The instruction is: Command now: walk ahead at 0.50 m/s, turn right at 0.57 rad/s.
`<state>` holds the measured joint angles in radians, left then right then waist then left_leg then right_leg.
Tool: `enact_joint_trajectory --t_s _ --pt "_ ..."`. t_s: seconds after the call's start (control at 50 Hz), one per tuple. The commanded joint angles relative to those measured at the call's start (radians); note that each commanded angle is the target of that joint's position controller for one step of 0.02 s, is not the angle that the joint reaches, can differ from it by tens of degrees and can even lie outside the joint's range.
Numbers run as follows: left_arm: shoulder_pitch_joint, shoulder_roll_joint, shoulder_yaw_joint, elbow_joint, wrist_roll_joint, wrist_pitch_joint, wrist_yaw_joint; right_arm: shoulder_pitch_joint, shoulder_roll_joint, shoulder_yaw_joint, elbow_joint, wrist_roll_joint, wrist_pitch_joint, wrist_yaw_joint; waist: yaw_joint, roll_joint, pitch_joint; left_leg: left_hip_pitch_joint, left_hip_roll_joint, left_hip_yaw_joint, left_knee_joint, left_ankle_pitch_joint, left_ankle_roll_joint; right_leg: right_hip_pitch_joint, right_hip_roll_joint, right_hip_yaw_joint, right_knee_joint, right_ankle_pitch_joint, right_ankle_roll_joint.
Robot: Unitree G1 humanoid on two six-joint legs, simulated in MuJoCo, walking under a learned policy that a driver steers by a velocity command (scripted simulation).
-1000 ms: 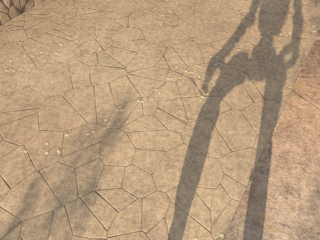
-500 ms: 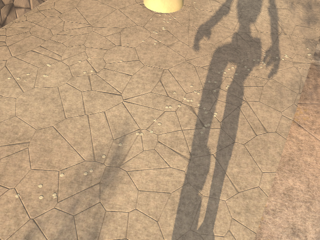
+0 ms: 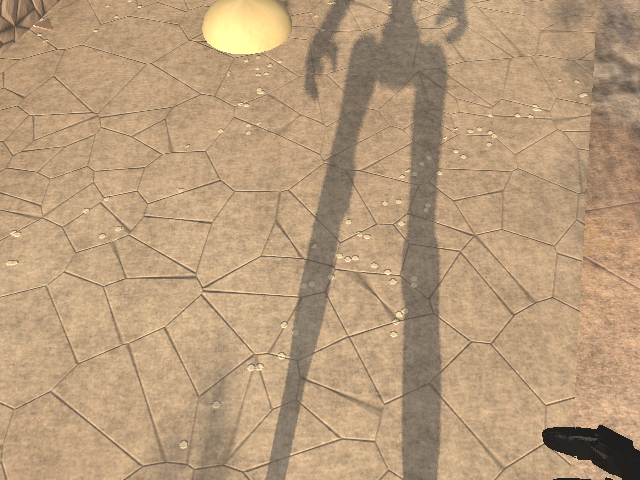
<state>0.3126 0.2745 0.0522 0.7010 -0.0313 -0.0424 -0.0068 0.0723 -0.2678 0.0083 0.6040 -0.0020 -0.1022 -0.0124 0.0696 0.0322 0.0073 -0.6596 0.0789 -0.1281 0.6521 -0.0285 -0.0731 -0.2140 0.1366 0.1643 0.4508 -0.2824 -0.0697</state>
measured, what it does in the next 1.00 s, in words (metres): walks ahead, turning right: left foot, then right foot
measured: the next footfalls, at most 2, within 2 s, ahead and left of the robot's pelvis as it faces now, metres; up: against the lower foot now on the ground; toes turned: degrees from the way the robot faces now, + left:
left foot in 0.08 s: +0.22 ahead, +0.16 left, +0.00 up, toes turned -7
right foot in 0.58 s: +0.41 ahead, -0.15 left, +0.00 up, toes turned -24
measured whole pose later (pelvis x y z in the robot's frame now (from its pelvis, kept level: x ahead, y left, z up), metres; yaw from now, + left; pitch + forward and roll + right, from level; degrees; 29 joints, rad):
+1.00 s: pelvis +0.36 -0.02 -0.01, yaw -32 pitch +2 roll -1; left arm 0.16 0.27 0.06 0.62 0.01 0.04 0.02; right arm 0.14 -0.27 -0.03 0.71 -0.01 -0.01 -0.02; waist 0.02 0.02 0.01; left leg -0.45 0.03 -0.06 0.70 -0.25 -0.06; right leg -0.40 0.13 0.13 0.54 -0.16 -0.05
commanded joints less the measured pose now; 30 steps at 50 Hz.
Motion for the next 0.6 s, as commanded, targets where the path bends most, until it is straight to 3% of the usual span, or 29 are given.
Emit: enact_joint_trajectory --t_s 0.02,0.04,0.06,0.08,0.1,0.12,0.14,0.16,0.18,0.24,0.34,0.38,0.44,0.48,0.52,0.54,0.56,0.58,0.6 --pt "0.020 0.151 0.044 -0.054 -0.002 0.001 0.008 -0.026 -0.130 -0.053 -0.067 0.019 -0.024 0.009 -0.021 -0.154 -0.080 0.240 -0.070 0.047 -0.124 -0.004 0.016 -0.036 -0.214 0.238 -0.036 0.020 -0.133" --pt "0.013 0.141 0.041 -0.057 0.005 0.005 0.010 0.019 -0.140 -0.066 -0.054 0.019 -0.028 0.011 -0.052 -0.166 -0.085 0.300 -0.076 0.057 -0.152 -0.043 0.039 -0.030 -0.213 0.250 0.014 0.010 -0.112" --pt "0.017 0.105 0.031 -0.062 0.013 0.005 0.009 0.090 -0.155 -0.080 -0.038 0.013 -0.032 0.010 -0.086 -0.171 -0.105 0.407 -0.054 0.057 -0.167 -0.067 0.071 -0.058 -0.186 0.234 0.093 0.006 -0.080" --pt "0.012 0.031 0.008 -0.082 0.023 -0.001 0.004 0.230 -0.204 -0.098 -0.027 -0.007 -0.037 0.003 -0.148 -0.080 -0.200 0.625 0.103 -0.086 -0.162 -0.119 0.140 -0.169 -0.127 0.150 0.357 -0.071 -0.031" --pt "0.124 -0.026 -0.013 -0.123 0.006 -0.016 -0.001 0.332 -0.296 -0.122 0.002 -0.030 -0.023 0.002 -0.108 0.265 -0.324 0.922 0.339 -0.551 -0.272 -0.320 0.306 -0.485 -0.013 -0.008 0.697 -0.326 0.037" --pt "0.118 0.067 0.002 -0.117 -0.013 -0.018 0.001 0.347 -0.245 -0.119 0.008 -0.010 -0.017 0.008 -0.131 0.255 -0.296 0.928 0.380 -0.755 -0.341 -0.618 0.339 -0.658 -0.086 -0.013 0.879 -0.285 0.059" --pt "0.025 0.126 0.021 -0.122 -0.012 -0.010 0.003 0.310 -0.181 -0.103 -0.008 -0.003 -0.013 0.004 -0.164 0.144 -0.177 0.837 0.330 -0.612 -0.356 -0.651 0.296 -0.703 -0.122 -0.016 0.949 -0.182 0.067" --pt "-0.040 0.133 0.026 -0.136 0.004 -0.002 0.006 0.266 -0.152 -0.093 -0.008 -0.007 -0.006 0.001 -0.155 0.075 -0.106 0.724 0.279 -0.449 -0.351 -0.509 0.261 -0.679 -0.153 -0.043 0.940 -0.099 0.071" --pt "-0.072 0.124 0.028 -0.149 0.015 0.002 0.005 0.229 -0.125 -0.083 -0.003 -0.012 -0.002 0.000 -0.135 0.062 -0.054 0.628 0.230 -0.332 -0.362 -0.378 0.251 -0.645 -0.177 -0.043 0.894 -0.044 0.072" --pt "-0.055 0.081 0.028 -0.146 0.007 0.020 -0.003 0.191 -0.095 -0.077 0.032 -0.012 -0.010 -0.001 -0.088 0.114 -0.006 0.491 0.169 -0.128 -0.430 -0.213 0.239 -0.539 -0.210 -0.070 0.814 0.005 0.079" --pt "-0.134 0.051 0.017 -0.157 0.015 0.031 -0.006 0.211 -0.145 -0.096 0.091 -0.014 -0.010 -0.004 -0.097 0.054 0.003 0.545 0.196 0.028 -0.467 -0.033 0.260 -0.573 -0.227 -0.071 0.615 0.139 0.095" --pt "-0.186 0.043 0.014 -0.163 0.011 0.027 -0.017 0.214 -0.162 -0.100 0.107 -0.009 -0.005 -0.006 -0.114 0.049 0.012 0.573 0.192 0.090 -0.465 0.002 0.248 -0.559 -0.226 -0.091 0.503 0.219 0.091" --pt "-0.274 0.023 0.009 -0.183 0.017 0.017 -0.037 0.202 -0.184 -0.103 0.126 0.000 0.016 -0.015 -0.136 0.045 0.051 0.567 0.169 0.201 -0.415 0.201 0.218 -0.476 -0.202 -0.164 0.318 0.287 0.079" --pt "-0.301 0.028 0.014 -0.197 0.017 0.016 -0.050 0.215 -0.208 -0.109 0.140 0.012 0.028 -0.019 -0.143 0.064 0.035 0.594 0.174 0.236 -0.367 0.322 0.202 -0.408 -0.178 -0.207 0.249 0.265 0.065" --pt "-0.272 0.060 0.031 -0.202 0.021 0.022 -0.058 0.199 -0.234 -0.119 0.140 0.029 0.037 -0.022 -0.114 0.087 -0.003 0.634 0.180 0.258 -0.269 0.501 0.182 -0.327 -0.142 -0.236 0.196 0.189 0.032" --pt "-0.218 0.084 0.044 -0.191 0.025 0.025 -0.059 0.184 -0.245 -0.125 0.136 0.040 0.041 -0.026 -0.081 0.094 -0.034 0.644 0.176 0.268 -0.183 0.608 0.169 -0.256 -0.111 -0.255 0.159 0.160 0.008" --pt "-0.099 0.118 0.066 -0.160 0.026 0.026 -0.055 0.165 -0.238 -0.125 0.131 0.049 0.045 -0.027 -0.014 0.076 -0.089 0.624 0.150 0.293 -0.028 0.631 0.144 -0.109 -0.074 -0.267 0.067 0.221 -0.023" --pt "0.014 0.174 0.093 -0.132 0.026 0.031 -0.035 0.189 -0.204 -0.115 0.127 0.039 0.039 -0.023 0.040 0.019 -0.150 0.499 0.095 0.312 0.198 0.466 0.095 0.102 -0.077 -0.219 -0.005 0.386 -0.065" --pt "0.033 0.266 0.102 -0.136 0.023 0.036 -0.007 0.236 -0.060 -0.073 0.086 -0.036 0.032 -0.012 -0.029 -0.258 -0.220 0.161 -0.006 0.301 0.543 -0.506 0.042 0.377 -0.334 0.102 0.095 0.897 -0.154"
